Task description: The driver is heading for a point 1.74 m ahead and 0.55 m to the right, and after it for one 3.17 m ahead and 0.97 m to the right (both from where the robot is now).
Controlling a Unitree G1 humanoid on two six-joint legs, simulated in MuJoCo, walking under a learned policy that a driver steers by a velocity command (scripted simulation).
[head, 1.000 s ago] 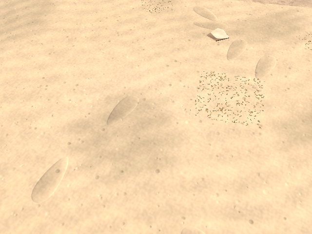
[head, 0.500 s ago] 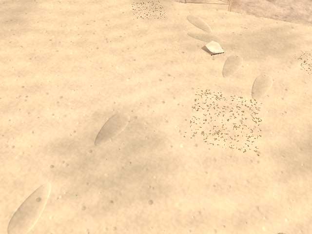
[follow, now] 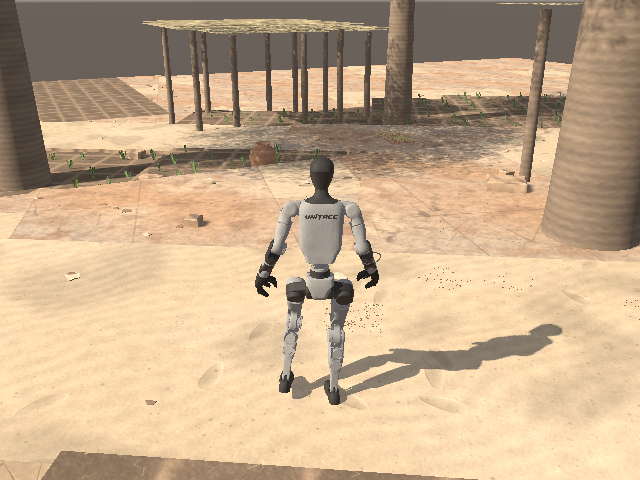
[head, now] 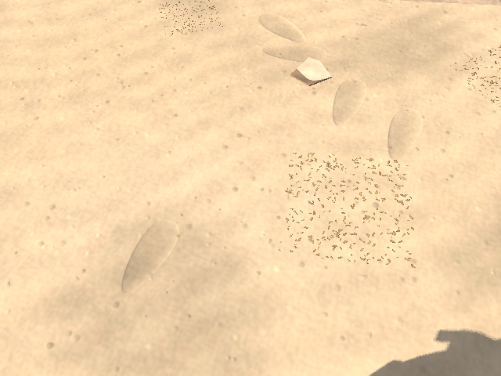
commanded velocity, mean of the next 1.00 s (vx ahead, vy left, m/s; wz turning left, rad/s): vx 0.02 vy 0.00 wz -0.48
